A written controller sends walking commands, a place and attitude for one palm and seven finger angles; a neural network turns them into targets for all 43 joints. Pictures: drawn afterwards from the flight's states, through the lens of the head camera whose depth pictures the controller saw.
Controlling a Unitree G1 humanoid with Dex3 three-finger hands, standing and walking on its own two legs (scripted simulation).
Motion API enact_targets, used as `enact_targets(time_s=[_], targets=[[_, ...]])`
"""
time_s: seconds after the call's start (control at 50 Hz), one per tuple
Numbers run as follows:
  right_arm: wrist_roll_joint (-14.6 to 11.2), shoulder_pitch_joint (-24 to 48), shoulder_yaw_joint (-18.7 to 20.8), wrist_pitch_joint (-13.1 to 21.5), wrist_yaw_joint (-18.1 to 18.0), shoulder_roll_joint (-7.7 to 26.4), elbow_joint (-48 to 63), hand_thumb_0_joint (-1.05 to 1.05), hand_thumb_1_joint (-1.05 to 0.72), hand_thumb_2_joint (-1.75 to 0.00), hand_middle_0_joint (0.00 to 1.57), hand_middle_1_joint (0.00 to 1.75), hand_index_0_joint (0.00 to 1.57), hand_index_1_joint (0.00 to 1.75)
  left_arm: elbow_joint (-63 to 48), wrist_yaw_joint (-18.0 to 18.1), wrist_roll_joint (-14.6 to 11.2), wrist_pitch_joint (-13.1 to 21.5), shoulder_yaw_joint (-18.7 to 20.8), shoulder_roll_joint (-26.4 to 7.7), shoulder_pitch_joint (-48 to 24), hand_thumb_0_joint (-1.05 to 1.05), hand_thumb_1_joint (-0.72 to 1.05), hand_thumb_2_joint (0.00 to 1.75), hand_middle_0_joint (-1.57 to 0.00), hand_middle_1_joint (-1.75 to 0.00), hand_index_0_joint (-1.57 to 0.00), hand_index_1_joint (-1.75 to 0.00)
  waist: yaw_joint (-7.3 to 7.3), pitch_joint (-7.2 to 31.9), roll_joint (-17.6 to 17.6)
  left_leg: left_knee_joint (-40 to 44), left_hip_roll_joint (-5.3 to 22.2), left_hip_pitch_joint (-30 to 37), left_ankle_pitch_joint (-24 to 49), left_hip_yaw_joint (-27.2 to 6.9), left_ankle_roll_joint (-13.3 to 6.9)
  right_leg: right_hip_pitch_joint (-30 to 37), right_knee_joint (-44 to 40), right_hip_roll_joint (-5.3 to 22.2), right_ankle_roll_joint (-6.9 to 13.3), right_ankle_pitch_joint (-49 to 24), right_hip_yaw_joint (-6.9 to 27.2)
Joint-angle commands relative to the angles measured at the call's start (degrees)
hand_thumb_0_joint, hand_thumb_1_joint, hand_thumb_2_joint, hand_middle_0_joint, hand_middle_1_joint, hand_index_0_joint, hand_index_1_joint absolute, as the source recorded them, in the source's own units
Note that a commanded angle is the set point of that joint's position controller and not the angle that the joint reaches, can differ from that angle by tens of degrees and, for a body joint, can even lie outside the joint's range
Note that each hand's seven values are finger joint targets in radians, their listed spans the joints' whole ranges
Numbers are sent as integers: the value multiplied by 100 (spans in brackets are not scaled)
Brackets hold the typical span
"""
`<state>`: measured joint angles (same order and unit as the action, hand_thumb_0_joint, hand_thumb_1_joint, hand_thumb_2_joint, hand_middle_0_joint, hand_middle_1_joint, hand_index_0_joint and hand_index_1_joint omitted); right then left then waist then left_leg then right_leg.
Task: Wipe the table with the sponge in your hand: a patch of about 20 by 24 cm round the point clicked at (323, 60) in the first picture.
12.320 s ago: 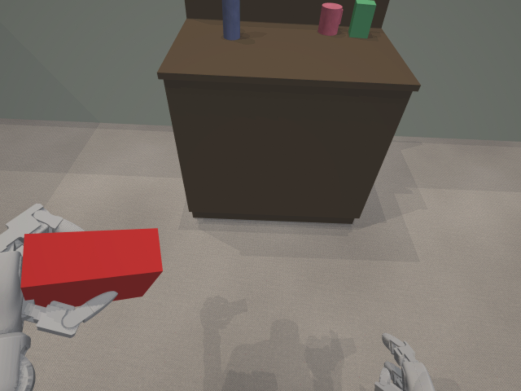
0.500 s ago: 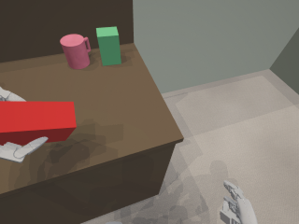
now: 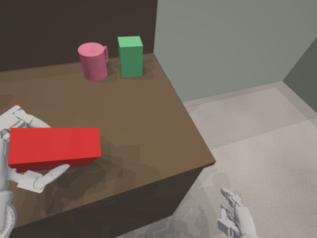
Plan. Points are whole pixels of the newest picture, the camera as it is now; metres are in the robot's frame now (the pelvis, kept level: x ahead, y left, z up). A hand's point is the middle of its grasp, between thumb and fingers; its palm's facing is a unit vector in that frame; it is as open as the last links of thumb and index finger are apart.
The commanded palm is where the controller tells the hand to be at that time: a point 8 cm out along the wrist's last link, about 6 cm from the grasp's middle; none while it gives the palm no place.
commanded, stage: come to a stop and stand still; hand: left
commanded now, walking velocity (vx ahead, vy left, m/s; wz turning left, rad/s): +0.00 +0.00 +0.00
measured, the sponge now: (69, 149) +0.24 +0.21 +0.14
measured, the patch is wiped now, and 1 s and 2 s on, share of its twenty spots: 0.00 0.00 0.00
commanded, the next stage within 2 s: look again from close up in 0.22 s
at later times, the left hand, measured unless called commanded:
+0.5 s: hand (44, 151) +0.22 +0.24 +0.15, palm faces +0.39 -0.85 -0.37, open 9.7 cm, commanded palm +0.16 +0.27 +0.18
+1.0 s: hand (52, 159) +0.21 +0.22 +0.15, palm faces +0.30 -0.87 -0.38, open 9.7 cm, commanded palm +0.16 +0.27 +0.18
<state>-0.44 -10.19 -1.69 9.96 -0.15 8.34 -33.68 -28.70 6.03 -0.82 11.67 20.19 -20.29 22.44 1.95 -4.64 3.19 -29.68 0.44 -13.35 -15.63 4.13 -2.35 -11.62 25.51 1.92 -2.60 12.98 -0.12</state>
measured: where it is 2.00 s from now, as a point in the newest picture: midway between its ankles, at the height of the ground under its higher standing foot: outside the picture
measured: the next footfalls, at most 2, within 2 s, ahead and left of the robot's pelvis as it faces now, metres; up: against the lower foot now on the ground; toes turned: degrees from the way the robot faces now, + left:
none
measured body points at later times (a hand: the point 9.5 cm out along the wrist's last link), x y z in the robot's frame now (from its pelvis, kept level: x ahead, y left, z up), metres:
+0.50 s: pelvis +0.00 -0.01 +0.00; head +0.03 +0.01 +0.45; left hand +0.20 +0.28 +0.17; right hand +0.19 -0.24 -0.07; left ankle +0.00 +0.09 -0.74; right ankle +0.01 -0.15 -0.74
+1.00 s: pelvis -0.01 -0.01 +0.00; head +0.02 +0.01 +0.45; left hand +0.19 +0.27 +0.17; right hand +0.17 -0.23 -0.06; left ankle +0.00 +0.09 -0.74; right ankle +0.01 -0.15 -0.74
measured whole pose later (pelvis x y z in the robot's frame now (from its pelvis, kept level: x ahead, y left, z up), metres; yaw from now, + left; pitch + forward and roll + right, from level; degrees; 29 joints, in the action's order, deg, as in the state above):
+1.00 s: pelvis -0.01 -0.01 +0.00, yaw -1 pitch -1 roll -1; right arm -0.5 -11.2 -0.3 9.6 -0.6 10.8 -32.5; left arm -26.7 4.9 -2.0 13.2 18.2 -20.9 25.9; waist 0.7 -4.1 1.9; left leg -28.0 0.7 -13.1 -14.2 4.8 -1.8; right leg -12.6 26.0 1.6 -2.0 12.5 0.6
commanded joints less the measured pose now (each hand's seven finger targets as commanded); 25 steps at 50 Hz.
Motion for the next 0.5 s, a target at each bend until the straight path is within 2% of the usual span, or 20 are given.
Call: enact_targets(time_s=[0.0, 0.06, 0.08, 0.1, 0.14, 0.16, 0.18, 0.24, 0.26, 0.28, 0.3, 0.36, 0.38, 0.46, 0.48], targets=[[-30, 293, 430, 161, -88, 946, 886, 0, -90, -90, 20, 30, 20, 30, -1328, 119, -104, 379, 654, -956, -441, 0, 10, 130, -120, -160, -120, -160, -107, 1176, -829, 652, 585, 350, 2028, -509, 187, 584, -19, 16, 314, -1500, -56], [-53, 420, 410, 119, -113, 940, 920, 0, -90, -90, 20, 30, 20, 30, -1435, 149, -118, 361, 712, -1022, -448, 0, 10, 130, -120, -160, -120, -160, -106, 1192, -1057, 683, 562, 407, 2024, -481, 225, 568, -18, 11, 314, -1461, -54], [-25, 349, 403, 89, -107, 949, 928, 0, -90, -90, 20, 30, 20, 30, -1387, 129, -138, 365, 566, -876, -377, 0, 10, 130, -120, -160, -120, -160, -108, 1159, -1071, 712, 559, 364, 1977, -476, 202, 578, -32, -3, 314, -1422, -91], [-37, 343, 423, 84, -106, 957, 969, 0, -90, -90, 20, 30, 20, 30, -1475, 132, -138, 361, 612, -956, -398, 0, 10, 130, -120, -160, -120, -160, -104, 1188, -1073, 694, 582, 373, 2017, -503, 197, 641, -42, 17, 313, -1479, -74], [-43, 334, 433, 71, -107, 962, 985, 0, -90, -90, 20, 30, 20, 30, -1476, 143, -135, 357, 599, -945, -376, 0, 10, 130, -120, -160, -120, -160, -99, 1260, -908, 651, 565, 377, 1913, -492, 191, 716, -88, 60, 323, -1568, -33], [-64, 423, 416, 62, -125, 955, 969, 0, -90, -90, 20, 30, 20, 30, -1471, 178, -134, 332, 619, -955, -376, 0, 10, 130, -120, -160, -120, -160, -111, 1217, -963, 699, 536, 390, 1839, -482, 225, 660, -108, 40, 317, -1518, -26], [-26, 357, 412, 27, -130, 973, 963, 0, -90, -90, 20, 30, 20, 30, -1327, 166, -144, 325, 556, -872, -250, 0, 10, 130, -120, -160, -120, -160, -100, 1189, -862, 707, 525, 302, 1752, -479, 194, 707, -158, 38, 306, -1539, -58], [-49, 353, 452, 5, -141, 993, 998, 0, -90, -90, 20, 30, 20, 30, -1346, 181, -146, 314, 600, -941, -269, 0, 10, 130, -120, -160, -120, -160, -106, 1220, -785, 665, 504, 294, 1610, -484, 179, 792, -212, 132, 330, -1695, 53], [-69, 432, 430, -8, -163, 980, 971, 0, -90, -90, 20, 30, 20, 30, -1240, 215, -146, 274, 635, -953, -220, 0, 10, 130, -120, -160, -120, -160, -109, 1148, -762, 692, 481, 280, 1494, -474, 194, 722, -256, 120, 328, -1597, 68], [-38, 374, 426, -24, -163, 1001, 970, 0, -90, -90, 20, 30, 20, 30, -1182, 180, -158, 280, 470, -791, -200, 0, 10, 130, -120, -160, -120, -160, -114, 1092, -734, 740, 448, 231, 1333, -447, 180, 691, -289, 99, 327, -1514, 48], [-52, 375, 450, -16, -164, 1021, 990, 0, -90, -90, 20, 30, 20, 30, -1264, 182, -161, 285, 522, -890, -297, 0, 10, 130, -120, -160, -120, -160, -116, 1050, -822, 777, 457, 176, 1226, -492, 175, 703, -285, 120, 334, -1456, 84], [-66, 459, 433, -24, -202, 994, 975, 0, -90, -90, 20, 30, 20, 30, -1278, 232, -145, 265, 649, -1017, -305, 0, 10, 130, -120, -160, -120, -160, -103, 1053, -735, 780, 451, 195, 1050, -483, 160, 688, -330, 140, 324, -1366, 111], [-34, 398, 424, -44, -198, 1004, 967, 0, -90, -90, 20, 30, 20, 30, -1147, 210, -162, 267, 550, -894, -210, 0, 10, 130, -120, -160, -120, -160, -105, 1001, -627, 795, 425, 110, 949, -482, 137, 703, -391, 124, 326, -1320, 93], [-73, 458, 458, -9, -218, 1005, 969, 0, -90, -90, 20, 30, 20, 30, -1345, 245, -154, 276, 670, -1040, -216, 0, 10, 130, -120, -160, -120, -160, -106, 1078, -749, 763, 428, 233, 1013, -493, 144, 677, -352, 168, 348, -1327, 169], [-36, 399, 436, -26, -214, 1012, 955, 0, -90, -90, 20, 30, 20, 30, -1209, 229, -175, 280, 586, -931, -120, 0, 10, 130, -120, -160, -120, -160, -100, 1026, -684, 797, 414, 119, 875, -485, 125, 691, -401, 152, 338, -1212, 125]])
